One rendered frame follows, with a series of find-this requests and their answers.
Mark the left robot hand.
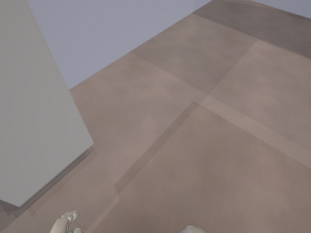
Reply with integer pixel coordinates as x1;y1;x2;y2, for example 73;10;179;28
50;211;82;233

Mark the fridge door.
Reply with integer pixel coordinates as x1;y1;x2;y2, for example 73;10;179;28
0;0;92;206

